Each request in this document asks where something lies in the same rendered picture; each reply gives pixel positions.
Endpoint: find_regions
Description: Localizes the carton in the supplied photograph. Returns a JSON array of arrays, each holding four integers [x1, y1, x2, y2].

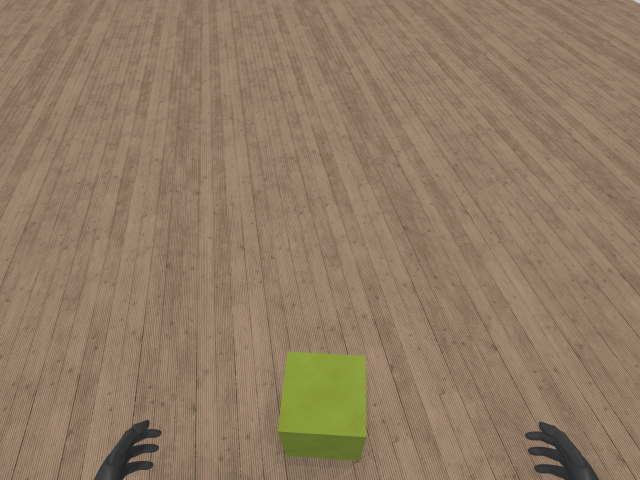
[[278, 352, 366, 461]]

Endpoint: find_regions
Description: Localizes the left robot hand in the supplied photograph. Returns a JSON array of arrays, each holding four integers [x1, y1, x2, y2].
[[94, 420, 161, 480]]

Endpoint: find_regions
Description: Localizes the right robot hand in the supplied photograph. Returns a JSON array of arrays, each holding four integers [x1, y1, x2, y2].
[[525, 422, 599, 480]]

